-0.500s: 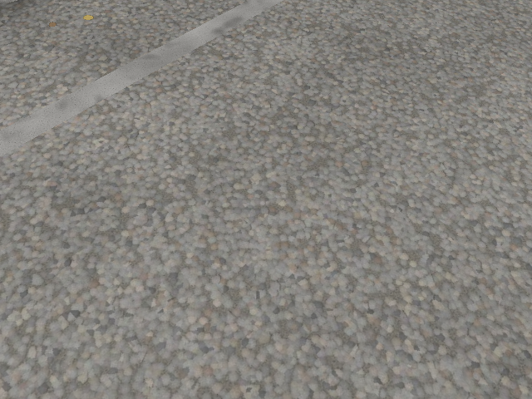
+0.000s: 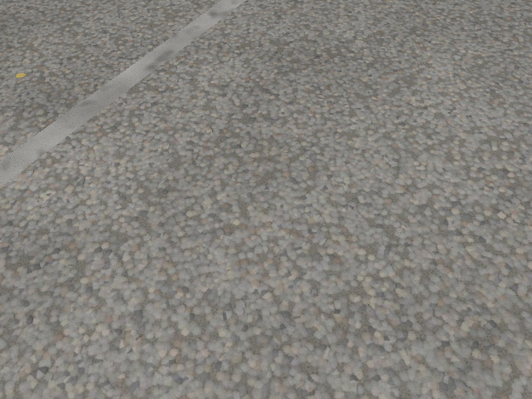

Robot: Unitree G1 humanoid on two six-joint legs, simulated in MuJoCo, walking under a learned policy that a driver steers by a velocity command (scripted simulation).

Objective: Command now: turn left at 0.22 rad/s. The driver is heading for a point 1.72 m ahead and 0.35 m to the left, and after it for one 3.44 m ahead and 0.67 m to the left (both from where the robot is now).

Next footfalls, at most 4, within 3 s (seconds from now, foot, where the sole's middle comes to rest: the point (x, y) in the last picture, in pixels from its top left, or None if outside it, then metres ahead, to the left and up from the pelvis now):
0.12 left None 0.00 0.11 -0.78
0.50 right None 0.05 -0.10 -0.78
0.90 left None -0.07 0.09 -0.78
1.28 right None -0.02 -0.12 -0.78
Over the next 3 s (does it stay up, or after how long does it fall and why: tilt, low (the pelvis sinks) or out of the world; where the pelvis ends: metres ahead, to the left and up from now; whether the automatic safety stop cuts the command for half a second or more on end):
stays up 0.30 0.11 0.00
